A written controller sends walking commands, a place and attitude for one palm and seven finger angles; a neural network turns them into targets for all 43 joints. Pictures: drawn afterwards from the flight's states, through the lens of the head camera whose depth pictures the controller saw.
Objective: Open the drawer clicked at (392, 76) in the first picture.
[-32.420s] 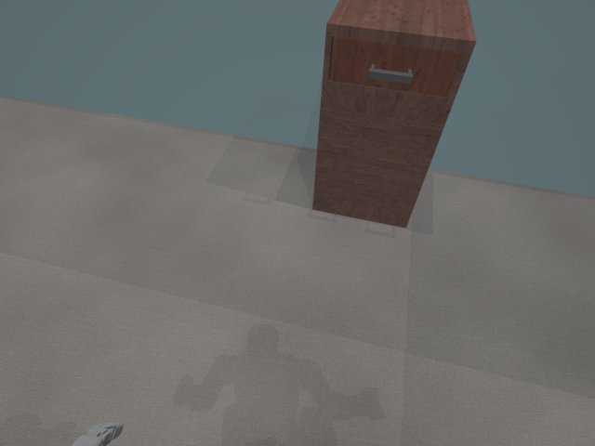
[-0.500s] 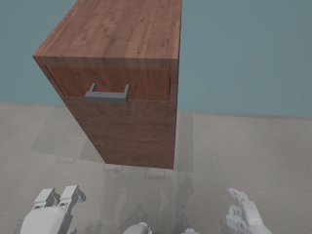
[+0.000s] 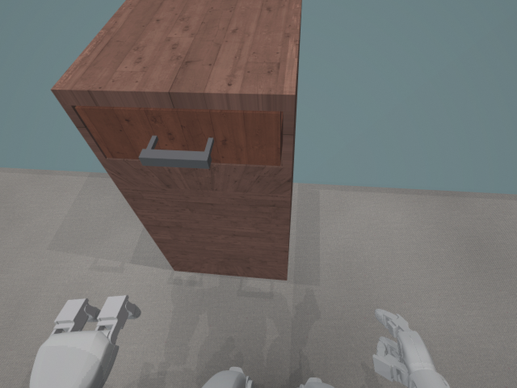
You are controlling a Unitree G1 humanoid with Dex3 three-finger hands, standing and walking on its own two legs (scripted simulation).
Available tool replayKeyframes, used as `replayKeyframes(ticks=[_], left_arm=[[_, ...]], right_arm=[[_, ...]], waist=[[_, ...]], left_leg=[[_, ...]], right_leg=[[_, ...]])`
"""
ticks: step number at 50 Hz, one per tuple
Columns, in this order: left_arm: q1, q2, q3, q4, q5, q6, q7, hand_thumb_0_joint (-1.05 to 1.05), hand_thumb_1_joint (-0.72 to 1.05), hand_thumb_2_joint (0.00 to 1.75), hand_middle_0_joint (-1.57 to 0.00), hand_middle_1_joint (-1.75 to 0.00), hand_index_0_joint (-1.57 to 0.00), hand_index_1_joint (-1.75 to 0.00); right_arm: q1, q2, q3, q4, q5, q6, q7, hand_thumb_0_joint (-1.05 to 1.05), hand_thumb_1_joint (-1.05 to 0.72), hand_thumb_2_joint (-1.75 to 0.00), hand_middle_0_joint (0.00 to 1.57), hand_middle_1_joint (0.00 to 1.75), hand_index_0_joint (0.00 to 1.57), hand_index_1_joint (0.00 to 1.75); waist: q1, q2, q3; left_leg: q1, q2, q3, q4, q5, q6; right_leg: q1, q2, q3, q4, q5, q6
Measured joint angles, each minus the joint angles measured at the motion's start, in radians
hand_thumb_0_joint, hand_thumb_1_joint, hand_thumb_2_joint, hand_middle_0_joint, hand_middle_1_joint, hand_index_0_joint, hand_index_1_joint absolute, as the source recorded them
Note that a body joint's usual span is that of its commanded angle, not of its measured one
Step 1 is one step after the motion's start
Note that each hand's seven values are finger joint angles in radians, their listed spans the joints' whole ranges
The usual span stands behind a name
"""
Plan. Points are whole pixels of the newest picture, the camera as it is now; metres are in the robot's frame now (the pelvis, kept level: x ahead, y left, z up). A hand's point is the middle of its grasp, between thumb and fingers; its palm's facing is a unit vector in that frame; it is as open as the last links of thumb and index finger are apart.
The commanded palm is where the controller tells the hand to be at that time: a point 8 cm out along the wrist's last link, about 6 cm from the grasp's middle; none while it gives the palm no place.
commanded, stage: lift the hand off the handle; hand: left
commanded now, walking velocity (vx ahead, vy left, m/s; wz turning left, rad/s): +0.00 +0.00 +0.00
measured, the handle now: (178, 150) +0.52 +0.22 +0.04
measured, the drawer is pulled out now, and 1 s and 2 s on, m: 0.00 0.00 0.00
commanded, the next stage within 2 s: draw the hand back to the body in 1.34 s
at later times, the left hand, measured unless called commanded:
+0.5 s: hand (75, 356) +0.15 +0.24 +0.07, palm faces +0.02 -0.12 -0.99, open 13.8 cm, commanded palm +0.11 +0.23 +0.13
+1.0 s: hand (57, 334) +0.16 +0.23 +0.13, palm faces +0.06 -0.18 -0.98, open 13.8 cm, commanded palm +0.12 +0.23 +0.20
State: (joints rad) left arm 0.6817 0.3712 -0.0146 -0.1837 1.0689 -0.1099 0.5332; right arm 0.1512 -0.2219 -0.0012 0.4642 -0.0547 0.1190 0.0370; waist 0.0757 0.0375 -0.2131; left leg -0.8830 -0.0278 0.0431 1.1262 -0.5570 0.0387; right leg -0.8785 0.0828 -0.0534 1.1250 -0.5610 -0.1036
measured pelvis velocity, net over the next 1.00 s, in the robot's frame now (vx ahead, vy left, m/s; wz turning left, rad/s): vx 0.02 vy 0.02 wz -0.02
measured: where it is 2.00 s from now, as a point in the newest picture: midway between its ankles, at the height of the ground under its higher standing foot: outside the picture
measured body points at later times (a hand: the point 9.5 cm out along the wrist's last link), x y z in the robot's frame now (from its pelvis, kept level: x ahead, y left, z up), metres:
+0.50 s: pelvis +0.01 +0.00 +0.03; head +0.04 -0.03 +0.48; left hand +0.14 +0.24 +0.13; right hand +0.22 -0.22 -0.06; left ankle -0.01 +0.10 -0.65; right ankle -0.01 -0.06 -0.65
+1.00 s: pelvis +0.02 +0.02 +0.06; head +0.02 -0.02 +0.51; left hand +0.15 +0.23 +0.19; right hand +0.23 -0.19 -0.03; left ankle -0.01 +0.10 -0.65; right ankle -0.01 -0.06 -0.65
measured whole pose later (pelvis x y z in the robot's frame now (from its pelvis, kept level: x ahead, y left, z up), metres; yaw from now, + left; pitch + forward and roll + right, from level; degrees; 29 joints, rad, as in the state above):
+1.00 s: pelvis +0.02 +0.02 +0.06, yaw -1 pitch +8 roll +0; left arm 0.76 0.42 -0.07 -0.52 0.91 0.08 0.30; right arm 0.19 -0.27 0.03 0.46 0.01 0.12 0.02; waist 0.11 0.09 -0.16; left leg -0.47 -0.04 0.05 0.77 -0.43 0.06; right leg -0.47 0.08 -0.01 0.76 -0.42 -0.07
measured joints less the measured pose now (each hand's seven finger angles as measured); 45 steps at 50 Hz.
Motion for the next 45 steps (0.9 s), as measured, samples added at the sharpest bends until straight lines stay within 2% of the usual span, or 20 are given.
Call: replayKeyframes(ticks=[4, 7, 11, 16, 20, 24, 31, 35, 40, 45], left_arm=[[-0.001, -0.016, -0.004, 0.010, -0.039, 0.054, -0.016, 0.00, -0.48, 0.30, -0.32, -1.20, -0.32, -1.20], [0.011, -0.026, -0.027, -0.007, -0.061, 0.073, -0.037, 0.00, -0.48, 0.30, -0.32, -1.20, -0.32, -1.20], [0.035, -0.014, -0.052, -0.046, -0.055, 0.063, -0.045, 0.00, -0.48, 0.30, -0.32, -1.20, -0.32, -1.20], [0.059, 0.026, -0.022, -0.075, -0.038, 0.045, -0.031, 0.00, -0.49, 0.30, -0.32, -1.20, -0.32, -1.20], [0.067, 0.033, 0.001, -0.099, -0.069, 0.073, -0.041, 0.00, -0.49, 0.30, -0.32, -1.20, -0.32, -1.20], [0.067, 0.016, -0.006, -0.127, -0.108, 0.101, -0.070, 0.00, -0.49, 0.30, -0.32, -1.20, -0.32, -1.20], [0.060, 0.024, -0.039, -0.162, -0.104, 0.109, -0.119, 0.00, -0.49, 0.30, -0.32, -1.20, -0.32, -1.20], [0.067, 0.054, -0.022, -0.187, -0.100, 0.109, -0.126, 0.00, -0.49, 0.30, -0.32, -1.20, -0.32, -1.20], [0.068, 0.066, 0.007, -0.227, -0.131, 0.139, -0.149, 0.00, -0.49, 0.30, -0.32, -1.20, -0.32, -1.20], [0.063, 0.046, -0.015, -0.280, -0.162, 0.174, -0.198, 0.00, -0.49, 0.30, -0.32, -1.20, -0.32, -1.20]], right_arm=[[0.009, -0.001, -0.001, 0.004, 0.011, 0.006, -0.006, 0.01, -0.91, -0.89, 0.20, 0.30, 0.20, 0.30], [0.021, -0.005, 0.001, 0.010, 0.015, 0.008, -0.013, 0.01, -0.91, -0.89, 0.20, 0.30, 0.20, 0.30], [0.034, -0.012, 0.006, 0.014, 0.016, 0.004, -0.016, 0.02, -0.91, -0.89, 0.20, 0.30, 0.20, 0.30], [0.026, -0.021, 0.004, 0.008, 0.016, 0.001, -0.010, 0.02, -0.91, -0.89, 0.20, 0.30, 0.20, 0.30], [0.016, -0.029, -0.006, 0.000, 0.022, 0.003, -0.006, 0.02, -0.91, -0.89, 0.20, 0.30, 0.20, 0.30], [0.015, -0.031, -0.009, 0.001, 0.029, 0.005, -0.014, 0.02, -0.91, -0.89, 0.20, 0.30, 0.20, 0.30], [0.021, -0.029, 0.011, -0.002, 0.037, 0.001, -0.016, 0.02, -0.91, -0.89, 0.20, 0.30, 0.20, 0.30], [0.019, -0.028, 0.020, -0.005, 0.039, -0.002, -0.014, 0.02, -0.91, -0.89, 0.20, 0.30, 0.20, 0.30], [0.018, -0.032, 0.019, -0.001, 0.046, 0.000, -0.014, 0.02, -0.91, -0.89, 0.20, 0.30, 0.20, 0.30], [0.027, -0.041, 0.019, 0.002, 0.055, 0.003, -0.017, 0.02, -0.91, -0.89, 0.20, 0.30, 0.20, 0.30]], waist=[[-0.005, 0.017, 0.009], [-0.004, 0.015, 0.013], [0.000, 0.004, 0.015], [0.001, 0.004, 0.020], [0.000, 0.022, 0.024], [0.004, 0.031, 0.025], [0.020, 0.019, 0.032], [0.023, 0.021, 0.039], [0.021, 0.039, 0.050], [0.024, 0.054, 0.054]], left_leg=[[0.032, -0.001, -0.006, -0.024, 0.006, 0.001], [0.064, -0.004, -0.007, -0.059, 0.020, 0.002], [0.103, -0.005, -0.006, -0.104, 0.038, 0.000], [0.135, 0.000, -0.003, -0.129, 0.046, -0.003], [0.163, -0.001, -0.005, -0.144, 0.049, -0.001], [0.203, -0.005, -0.007, -0.177, 0.062, 0.003], [0.266, -0.005, -0.002, -0.240, 0.087, 0.003], [0.295, -0.001, 0.003, -0.261, 0.093, 0.003], [0.336, -0.001, -0.001, -0.287, 0.100, 0.007], [0.378, -0.007, -0.001, -0.325, 0.115, 0.015]], right_leg=[[0.035, 0.000, -0.003, -0.028, 0.007, 0.003], [0.067, -0.002, 0.000, -0.060, 0.019, 0.005], [0.104, -0.002, 0.004, -0.102, 0.035, 0.004], [0.134, 0.004, 0.010, -0.128, 0.046, 0.001], [0.165, 0.004, 0.010, -0.147, 0.052, 0.004], [0.205, 0.001, 0.012, -0.180, 0.062, 0.010], [0.264, 0.003, 0.022, -0.240, 0.088, 0.012], [0.294, 0.007, 0.029, -0.264, 0.098, 0.013], [0.340, 0.008, 0.028, -0.300, 0.110, 0.019], [0.383, 0.003, 0.032, -0.340, 0.126, 0.029]])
